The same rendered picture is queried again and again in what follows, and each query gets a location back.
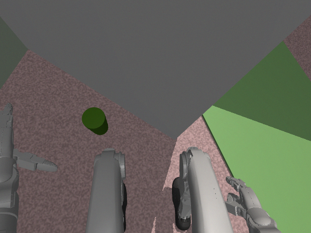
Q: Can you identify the right robot foot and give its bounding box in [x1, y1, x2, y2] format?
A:
[172, 177, 191, 231]

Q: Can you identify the right robot hand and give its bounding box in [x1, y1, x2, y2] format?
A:
[225, 176, 262, 220]

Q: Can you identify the left robot hand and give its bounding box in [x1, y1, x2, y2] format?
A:
[0, 103, 58, 172]

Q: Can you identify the cup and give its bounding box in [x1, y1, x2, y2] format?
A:
[82, 107, 108, 135]

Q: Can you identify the right robot arm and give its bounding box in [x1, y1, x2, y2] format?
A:
[246, 207, 282, 233]

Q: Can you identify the left robot arm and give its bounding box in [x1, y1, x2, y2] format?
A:
[0, 157, 19, 233]

